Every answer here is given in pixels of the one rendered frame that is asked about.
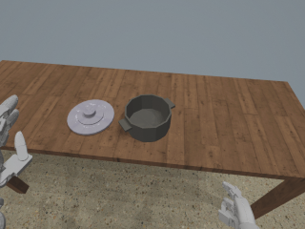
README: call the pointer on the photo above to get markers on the table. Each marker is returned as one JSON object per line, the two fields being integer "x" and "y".
{"x": 226, "y": 125}

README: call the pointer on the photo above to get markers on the pot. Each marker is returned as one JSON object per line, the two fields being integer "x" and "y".
{"x": 147, "y": 117}

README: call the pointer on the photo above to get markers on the robot left hand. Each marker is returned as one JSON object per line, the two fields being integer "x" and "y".
{"x": 17, "y": 163}

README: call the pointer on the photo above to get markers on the knob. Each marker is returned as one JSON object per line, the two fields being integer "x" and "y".
{"x": 89, "y": 111}

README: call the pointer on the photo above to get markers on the lid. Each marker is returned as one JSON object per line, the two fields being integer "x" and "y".
{"x": 83, "y": 125}

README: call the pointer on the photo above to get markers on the robot right hand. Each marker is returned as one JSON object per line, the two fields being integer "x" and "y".
{"x": 240, "y": 209}

